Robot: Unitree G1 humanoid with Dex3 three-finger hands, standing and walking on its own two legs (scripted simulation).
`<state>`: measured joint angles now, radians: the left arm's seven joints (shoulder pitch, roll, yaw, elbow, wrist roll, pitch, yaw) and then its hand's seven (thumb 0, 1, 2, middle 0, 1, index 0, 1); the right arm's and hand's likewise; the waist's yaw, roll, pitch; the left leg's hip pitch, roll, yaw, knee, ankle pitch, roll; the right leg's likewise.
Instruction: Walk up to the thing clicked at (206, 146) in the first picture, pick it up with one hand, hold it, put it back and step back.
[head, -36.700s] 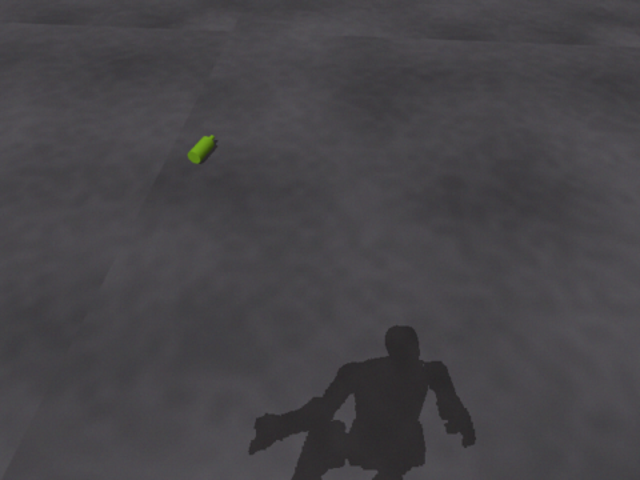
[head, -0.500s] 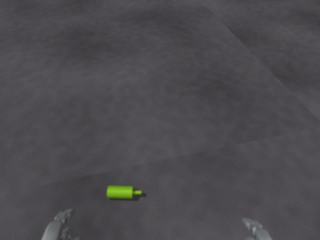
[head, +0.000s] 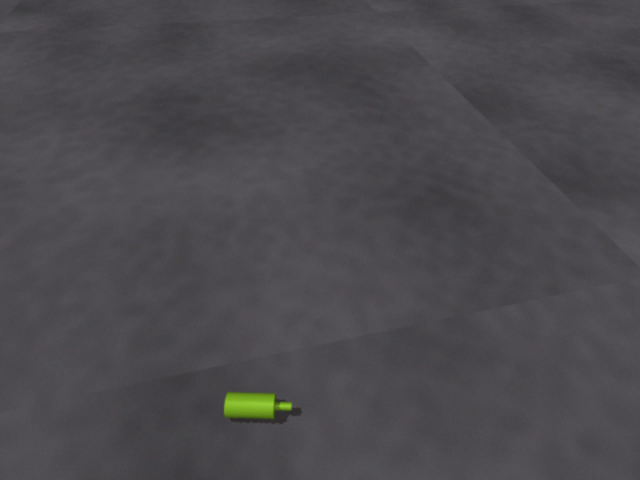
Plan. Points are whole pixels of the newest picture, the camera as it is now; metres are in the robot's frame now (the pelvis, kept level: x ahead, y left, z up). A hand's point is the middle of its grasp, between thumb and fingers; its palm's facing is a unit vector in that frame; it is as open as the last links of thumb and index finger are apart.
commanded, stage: stand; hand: left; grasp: from above
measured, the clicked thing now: (259, 405) +0.50 +0.17 -0.74
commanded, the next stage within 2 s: step back in 1.84 s
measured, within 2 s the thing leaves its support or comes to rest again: neither
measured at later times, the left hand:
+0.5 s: hand out of the picture +0.04 +0.23 -0.16, palm faces +0.03 -0.94 -0.33, open 7.4 cm
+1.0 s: hand out of the picture +0.08 +0.21 -0.15, palm faces +0.02 -0.94 -0.33, open 7.4 cm
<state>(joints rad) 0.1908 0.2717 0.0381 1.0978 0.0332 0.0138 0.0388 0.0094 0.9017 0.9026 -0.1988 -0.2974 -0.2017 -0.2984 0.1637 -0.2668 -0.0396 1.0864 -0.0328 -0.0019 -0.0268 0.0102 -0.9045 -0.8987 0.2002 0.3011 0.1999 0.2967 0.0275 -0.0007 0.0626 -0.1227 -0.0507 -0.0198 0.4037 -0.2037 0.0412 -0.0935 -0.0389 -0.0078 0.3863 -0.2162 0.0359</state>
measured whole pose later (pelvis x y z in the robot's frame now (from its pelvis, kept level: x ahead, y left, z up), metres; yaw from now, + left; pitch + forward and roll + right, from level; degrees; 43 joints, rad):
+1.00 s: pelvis +0.01 -0.03 +0.01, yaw +0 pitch -3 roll +0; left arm 0.11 0.30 0.03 1.15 0.02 -0.01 0.02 0.01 0.90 0.90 -0.20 -0.30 -0.20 -0.30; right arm 0.11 -0.32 -0.02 1.15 -0.02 -0.01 -0.02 0.01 -0.91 -0.90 0.20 0.30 0.20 0.30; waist 0.01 0.01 0.05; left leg -0.09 -0.01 -0.03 0.32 -0.17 0.00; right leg -0.06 0.00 -0.02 0.31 -0.19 0.00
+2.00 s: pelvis -0.01 -0.03 +0.00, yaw +0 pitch -2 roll +0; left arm 0.08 0.35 0.06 1.04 0.01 0.01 0.01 0.01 0.90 0.90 -0.20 -0.30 -0.20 -0.30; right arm 0.08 -0.38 -0.04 1.05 0.00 0.03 0.00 0.01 -0.91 -0.90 0.20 0.30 0.20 0.30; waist 0.00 0.02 0.14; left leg -0.29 -0.02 -0.05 0.64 -0.32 0.02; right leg -0.19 0.01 -0.02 0.44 -0.22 -0.03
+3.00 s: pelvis -0.21 +0.04 -0.02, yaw -1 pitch -3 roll +1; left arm 0.10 0.39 0.07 0.77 0.02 0.06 0.01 0.01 0.90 0.90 -0.20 -0.30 -0.20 -0.30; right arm 0.17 -0.38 -0.05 0.89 -0.03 0.03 0.00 0.01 -0.91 -0.90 0.20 0.30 0.20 0.30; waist 0.01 -0.05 0.19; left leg -0.25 -0.05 -0.02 0.65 -0.34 0.03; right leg -0.42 0.00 0.07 0.79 -0.41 0.00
